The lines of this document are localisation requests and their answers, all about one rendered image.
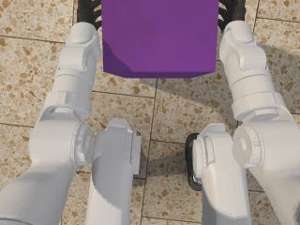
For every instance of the left robot thigh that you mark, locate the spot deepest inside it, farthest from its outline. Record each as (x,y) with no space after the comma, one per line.
(109,198)

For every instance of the left robot upper arm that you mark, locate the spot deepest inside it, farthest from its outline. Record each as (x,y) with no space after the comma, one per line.
(58,148)

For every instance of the robot left hand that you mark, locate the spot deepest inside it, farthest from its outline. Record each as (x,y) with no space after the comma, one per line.
(86,13)

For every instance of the robot right hand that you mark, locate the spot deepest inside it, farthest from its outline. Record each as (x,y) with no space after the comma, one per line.
(236,11)

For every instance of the carton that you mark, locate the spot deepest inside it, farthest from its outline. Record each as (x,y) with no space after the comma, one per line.
(159,39)

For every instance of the robot left forearm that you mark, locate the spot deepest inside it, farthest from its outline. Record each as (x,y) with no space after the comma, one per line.
(70,98)

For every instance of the robot right forearm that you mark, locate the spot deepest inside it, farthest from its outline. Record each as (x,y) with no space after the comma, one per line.
(245,64)

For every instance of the right robot foot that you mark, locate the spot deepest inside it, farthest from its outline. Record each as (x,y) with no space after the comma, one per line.
(188,157)

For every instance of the right robot upper arm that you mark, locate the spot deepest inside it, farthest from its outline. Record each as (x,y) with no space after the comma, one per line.
(271,152)

